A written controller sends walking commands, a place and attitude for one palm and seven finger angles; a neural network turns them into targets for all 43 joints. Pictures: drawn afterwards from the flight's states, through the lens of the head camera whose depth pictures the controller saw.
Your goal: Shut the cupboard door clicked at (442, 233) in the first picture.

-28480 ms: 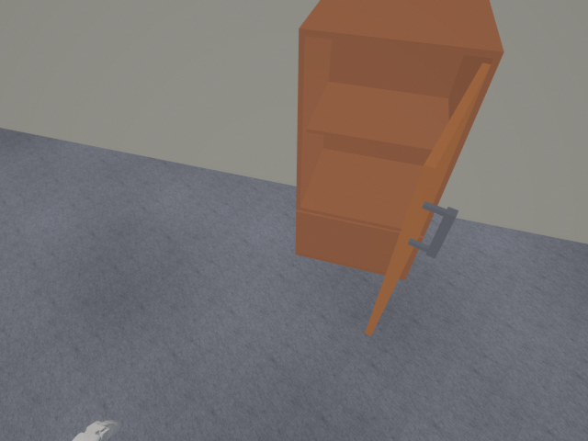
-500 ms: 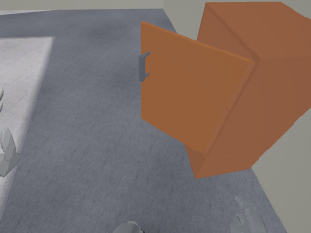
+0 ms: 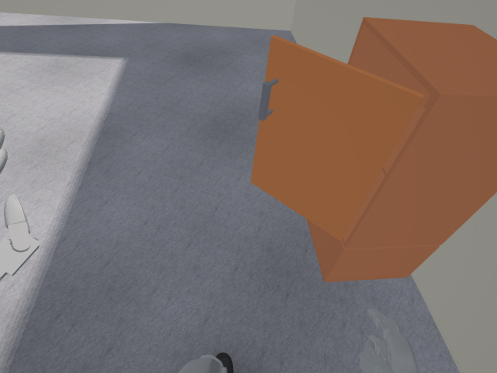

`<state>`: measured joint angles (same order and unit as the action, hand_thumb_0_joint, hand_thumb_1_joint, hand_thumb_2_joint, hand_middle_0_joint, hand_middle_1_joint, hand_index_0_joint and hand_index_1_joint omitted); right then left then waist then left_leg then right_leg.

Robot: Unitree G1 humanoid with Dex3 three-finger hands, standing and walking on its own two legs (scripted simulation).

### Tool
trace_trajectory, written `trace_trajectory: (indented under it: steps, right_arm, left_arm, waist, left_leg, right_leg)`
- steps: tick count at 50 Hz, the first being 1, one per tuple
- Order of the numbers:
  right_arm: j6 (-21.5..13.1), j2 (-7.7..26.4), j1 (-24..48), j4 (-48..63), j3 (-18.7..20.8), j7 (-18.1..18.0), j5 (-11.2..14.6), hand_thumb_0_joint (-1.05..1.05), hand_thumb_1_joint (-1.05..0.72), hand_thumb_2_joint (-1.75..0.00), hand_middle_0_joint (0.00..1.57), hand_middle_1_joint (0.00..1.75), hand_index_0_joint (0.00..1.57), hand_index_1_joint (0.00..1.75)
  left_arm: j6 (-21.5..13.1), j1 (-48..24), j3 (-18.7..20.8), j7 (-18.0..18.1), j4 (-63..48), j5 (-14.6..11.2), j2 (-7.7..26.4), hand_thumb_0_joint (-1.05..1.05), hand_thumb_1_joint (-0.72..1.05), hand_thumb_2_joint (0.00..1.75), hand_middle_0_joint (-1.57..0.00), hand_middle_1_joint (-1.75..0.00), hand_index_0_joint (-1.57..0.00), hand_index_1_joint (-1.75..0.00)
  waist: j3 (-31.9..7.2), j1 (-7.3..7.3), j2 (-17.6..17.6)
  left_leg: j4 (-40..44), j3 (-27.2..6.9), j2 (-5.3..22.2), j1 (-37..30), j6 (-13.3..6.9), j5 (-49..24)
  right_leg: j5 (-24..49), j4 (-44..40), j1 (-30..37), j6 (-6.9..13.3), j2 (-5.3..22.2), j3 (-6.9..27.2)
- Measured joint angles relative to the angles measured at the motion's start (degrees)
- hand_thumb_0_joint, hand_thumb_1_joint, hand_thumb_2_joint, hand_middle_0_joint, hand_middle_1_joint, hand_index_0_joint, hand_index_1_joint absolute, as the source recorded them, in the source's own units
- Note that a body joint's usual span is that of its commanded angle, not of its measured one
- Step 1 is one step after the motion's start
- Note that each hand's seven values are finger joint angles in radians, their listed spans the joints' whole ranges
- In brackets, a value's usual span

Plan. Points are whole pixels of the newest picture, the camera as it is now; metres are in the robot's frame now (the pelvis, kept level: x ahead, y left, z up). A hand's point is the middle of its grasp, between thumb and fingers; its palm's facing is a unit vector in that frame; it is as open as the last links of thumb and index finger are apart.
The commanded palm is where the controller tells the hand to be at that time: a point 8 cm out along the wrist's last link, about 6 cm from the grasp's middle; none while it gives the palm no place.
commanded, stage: stop stepping back and stand still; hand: left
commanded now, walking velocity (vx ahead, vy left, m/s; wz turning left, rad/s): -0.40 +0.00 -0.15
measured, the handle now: (268, 99) +0.88 +0.05 -0.02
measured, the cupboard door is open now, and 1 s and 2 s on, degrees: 45 45 45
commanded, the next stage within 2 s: let the arm hang, fingers relaxed in 1.48 s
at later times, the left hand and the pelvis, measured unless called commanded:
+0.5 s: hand out of the picture +0.07 +0.33 +0.22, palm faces +0.36 -0.90 -0.25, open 7.4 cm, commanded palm -0.03 +0.36 +0.20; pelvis -0.22 +0.09 +0.02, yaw -9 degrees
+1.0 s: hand out of the picture -0.01 +0.32 +0.18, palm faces +0.25 -0.89 -0.38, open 7.5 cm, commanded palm -0.09 +0.39 +0.20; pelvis -0.29 +0.12 -0.02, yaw -12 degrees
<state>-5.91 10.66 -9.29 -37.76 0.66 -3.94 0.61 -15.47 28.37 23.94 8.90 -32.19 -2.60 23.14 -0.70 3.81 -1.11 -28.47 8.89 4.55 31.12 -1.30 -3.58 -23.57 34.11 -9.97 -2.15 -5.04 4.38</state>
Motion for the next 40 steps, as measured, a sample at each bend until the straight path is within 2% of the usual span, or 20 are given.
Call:
trace_trajectory:
  steps: [2, 3, 4, 7, 9, 11, 13, 14, 16, 17, 20, 21, 24, 27, 31, 33, 34, 35, 37, 40]
  right_arm:
    - [-0.04, -0.56, 0.78, 0.33, 0.02, -0.33, 0.24, 0.01, -0.91, -0.9, 0.2, 0.3, 0.21, 0.3]
    - [0.05, -0.92, 1.53, 0.64, -0.01, -0.28, 0.14, 0.01, -0.91, -0.9, 0.2, 0.3, 0.21, 0.3]
    - [0.37, -1.24, 2.34, 1.19, -0.06, -0.1, -0.26, 0.01, -0.91, -0.9, 0.2, 0.3, 0.21, 0.3]
    - [1.82, -1.79, 3.76, 4.13, 0.31, 0.93, -1.12, 0.01, -0.91, -0.9, 0.2, 0.3, 0.21, 0.3]
    - [1.76, -1.67, 3.28, 6.5, 0.6, 1.8, -0.42, 0.01, -0.91, -0.9, 0.2, 0.3, 0.21, 0.3]
    - [1.61, -1.06, 2.11, 6.68, 0.81, 2.49, -0.03, 0.01, -0.91, -0.9, 0.2, 0.3, 0.21, 0.3]
    - [2.41, -0.84, -0.93, 4.5, 0.87, 2.92, -0.17, 0.01, -0.91, -0.9, 0.2, 0.3, 0.21, 0.3]
    - [3.03, -0.87, -2.76, 3.45, 0.57, 2.66, -0.35, 0.01, -0.91, -0.9, 0.2, 0.3, 0.21, 0.3]
    - [3.29, 0.04, -6.28, 2.88, -0.32, 1.5, -0.57, 0.01, -0.91, -0.9, 0.2, 0.3, 0.21, 0.3]
    - [2.43, 1.51, -7.48, 3.42, -0.35, 1.01, -0.58, 0.01, -0.91, -0.9, 0.2, 0.3, 0.21, 0.3]
    - [-0.2, 0.96, -6.0, 0.17, 0.39, 0.22, -0.62, 0.01, -0.91, -0.9, 0.2, 0.3, 0.21, 0.3]
    - [-0.34, 0.01, -5.62, -0.55, 0.07, 0.51, -0.53, 0.01, -0.91, -0.9, 0.2, 0.3, 0.21, 0.29]
    - [0.4, -3.13, -6.06, -0.77, -0.98, 2.58, -0.63, 0.01, -0.91, -0.9, 0.2, 0.3, 0.21, 0.29]
    - [1.8, -5.02, -8.08, 0.48, -1.02, 3.57, -1.22, 0.01, -0.91, -0.9, 0.2, 0.3, 0.21, 0.3]
    - [2.03, -4.89, -11.65, 3.13, -0.37, 2.85, -2.09, 0.01, -0.9, -0.9, 0.2, 0.3, 0.21, 0.3]
    - [2.08, -4.36, -12.07, 3.86, -0.65, 2.33, -1.25, 0.01, -0.9, -0.9, 0.2, 0.3, 0.21, 0.3]
    - [2.32, -3.84, -11.71, 4.25, -0.85, 2.11, -0.84, 0.01, -0.9, -0.9, 0.2, 0.3, 0.21, 0.3]
    - [2.57, -2.57, -10.53, 3.93, -0.76, 1.92, -0.76, 0.01, -0.9, -0.9, 0.21, 0.3, 0.21, 0.3]
    - [4.11, -0.08, -6.87, -0.75, -0.05, 1.72, -0.93, 0.01, -0.9, -0.9, 0.2, 0.3, 0.21, 0.3]
    - [4.74, -0.28, -6.7, -3.91, 0.16, 1.43, -0.14, 0.01, -0.91, -0.9, 0.2, 0.3, 0.21, 0.3]
  left_arm:
    - [-0.08, -3.68, -0.4, -0.61, 0.98, 0.17, 0.96, 0.02, 0.88, 0.9, -0.21, -0.3, -0.22, -0.3]
    - [-0.46, -5.62, -0.06, -0.95, 2.12, 0.16, 1.56, 0.01, 0.88, 0.9, -0.21, -0.3, -0.22, -0.3]
    - [-0.66, -7.27, 0.56, -1.3, 3.46, 0.01, 2.12, 0.01, 0.88, 0.9, -0.21, -0.3, -0.22, -0.3]
    - [0.69, -9.81, 2.3, -2.35, 6.98, -0.91, 3.78, 0.01, 0.88, 0.9, -0.21, -0.3, -0.21, -0.3]
    - [1.97, -8.0, 3.05, -2.72, 6.3, -1.56, 5.12, 0.01, 0.88, 0.9, -0.21, -0.3, -0.21, -0.3]
    - [2.74, -2.97, 3.15, -2.8, 1.9, -1.32, 5.51, 0.01, 0.89, 0.9, -0.21, -0.3, -0.21, -0.3]
    - [3.33, 3.31, 2.92, -2.93, -3.83, -0.65, 5.05, 0.02, 0.88, 0.9, -0.21, -0.3, -0.21, -0.3]
    - [3.46, 5.56, 2.88, -2.69, -6.19, -0.41, 4.57, 0.02, 0.88, 0.9, -0.21, -0.3, -0.22, -0.3]
    - [3.21, 6.25, 2.71, -1.55, -8.4, -0.05, 3.55, 0.01, 0.88, 0.9, -0.21, -0.3, -0.22, -0.3]
    - [3.09, 3.94, 2.46, -0.84, -8.36, 0.13, 2.98, 0.01, 0.88, 0.9, -0.22, -0.3, -0.22, -0.3]
    - [2.13, -11.88, 2.2, 0.69, 0.06, 2.4, 3.16, 0.01, 0.88, 0.9, -0.21, -0.3, -0.22, -0.3]
    - [2.49, -15.36, 2.68, 0.88, 2.92, 2.88, 3.38, 0.01, 0.88, 0.9, -0.21, -0.3, -0.22, -0.3]
    - [5.98, -15.5, 3.74, 0.55, 4.22, 1.91, 3.24, 0.01, 0.89, 0.9, -0.21, -0.3, -0.21, -0.3]
    - [7.77, -4.64, 1.44, -0.39, -1.44, -0.2, 1.59, 0.02, 0.89, 0.9, -0.2, -0.3, -0.2, -0.3]
    - [6.91, 11.55, -1.01, -2.06, -8.36, -0.57, 6.09, 0.02, 0.89, 0.9, -0.21, -0.3, -0.21, -0.3]
    - [6.44, 16.23, 2.54, -1.93, -10.57, -0.74, 12.01, 0.01, 0.88, 0.9, -0.21, -0.3, -0.21, -0.3]
    - [6.2, 17.05, 5.41, -1.62, -11.21, -0.82, 14.94, 0.01, 0.88, 0.9, -0.21, -0.3, -0.21, -0.3]
    - [5.64, 15.76, 7.35, -1.57, -10.77, -0.67, 16.27, 0.01, 0.88, 0.9, -0.22, -0.3, -0.22, -0.3]
    - [4.87, 8.09, 6.9, -1.82, -6.69, -0.32, 14.77, 0.01, 0.88, 0.9, -0.22, -0.3, -0.22, -0.3]
    - [4.65, -2.07, 7.11, -0.03, 0.86, 0.01, 11.47, 0.01, 0.87, 0.89, -0.22, -0.3, -0.23, -0.3]
  waist:
    - [0.32, -0.89, 0.09]
    - [0.65, -1.61, 0.21]
    - [0.89, -2.54, 0.17]
    - [1.56, -5.06, -0.67]
    - [1.83, -5.54, -0.12]
    - [2.17, -4.95, 1.59]
    - [-0.63, -2.12, 5.4]
    - [-2.39, -0.63, 7.14]
    - [-5.46, 1.01, 7.85]
    - [-6.03, 0.9, 5.87]
    - [-0.54, -1.12, 5.0]
    - [1.02, -1.77, 5.03]
    - [3.0, -5.02, 4.92]
    - [2.26, -6.96, 3.84]
    - [-0.77, -7.39, 1.51]
    - [-2.06, -5.89, 4.14]
    - [-2.68, -4.35, 6.77]
    - [-2.97, -2.63, 7.54]
    - [-1.31, -2.15, 2.56]
    - [-1.85, -3.21, 3.6]
  left_leg:
    - [0.95, 0.13, -0.16, -1.38, -4.96, -0.82]
    - [1.54, 0.14, -0.16, -1.69, -5.91, -0.68]
    - [2.19, 0.12, 0.01, -1.56, -5.58, -0.34]
    - [5.13, 0.6, 0.89, -0.06, -1.27, 3.52]
    - [3.69, 2.41, 0.93, 2.52, 1.8, 12.54]
    - [-13.01, 0.01, -0.7, 7.42, 4.57, 22.12]
    - [-34.18, -3.48, -3.37, 9.26, 4.82, 26.27]
    - [-37.76, -4.2, -3.49, 6.87, 4.33, 27.89]
    - [-28.23, -6.41, -2.57, -2.19, 3.43, 29.46]
    - [-19.76, -8.75, -1.51, -6.84, 3.16, 31.0]
    - [-19.93, -10.08, -2.56, -4.57, -1.04, 26.18]
    - [-18.63, -9.88, -2.25, -4.84, -1.24, 23.79]
    - [-10.46, -10.16, -1.18, -7.39, 5.28, 18.78]
    - [1.43, -9.63, -0.45, -11.8, 9.16, 16.87]
    - [11.02, -8.63, -0.66, -12.67, 8.68, 16.91]
    - [3.69, -5.21, -3.07, -6.98, 7.07, 21.55]
    - [-4.96, -3.33, -4.83, -2.28, 5.9, 24.19]
    - [-15.06, -3.09, -5.01, 2.81, 4.86, 25.76]
    - [-28.18, -7.57, -1.14, 6.7, 3.3, 26.78]
    - [-29.06, -7.56, 1.56, 3.77, 1.93, 24.15]
  right_leg:
    - [0.07, 0.97, 0.39, -0.4, -0.22, 0.02]
    - [-0.59, 1.84, 0.0, 0.1, -0.36, -0.01]
    - [-2.38, 2.93, -0.87, 1.19, -0.69, -0.14]
    - [-8.01, 6.78, -4.19, 4.26, -1.68, -3.62]
    - [-8.35, 3.67, -4.88, 5.73, -0.85, -6.13]
    - [-0.08, 4.43, -7.62, 4.7, 1.2, -5.75]
    - [4.47, 5.33, -10.54, 5.16, 4.36, -4.34]
    - [4.16, 5.1, -11.61, 4.76, 5.8, -4.11]
    - [-1.45, 5.87, -14.27, 3.87, 7.23, -5.36]
    - [-4.43, 8.64, -16.55, 3.96, 6.77, -6.47]
    - [-4.15, 27.78, -23.23, 2.71, 5.59, -2.56]
    - [-1.88, 33.01, -24.76, 2.49, 4.7, -2.02]
    - [2.99, 39.55, -26.5, 2.68, 1.85, -2.56]
    - [3.66, 30.88, -22.0, 2.87, -0.21, -6.55]
    - [-4.33, 8.32, -7.2, 4.22, -2.49, -15.49]
    - [-4.04, -2.04, 1.03, 7.37, -0.78, -16.8]
    - [-2.84, -5.8, 4.11, 9.92, 1.74, -14.85]
    - [-2.22, -7.79, 5.11, 10.67, 3.6, -12.42]
    - [-3.84, -2.12, 3.81, 8.1, 1.08, -13.53]
    - [-7.0, 2.18, 5.48, 6.52, 2.79, -14.71]
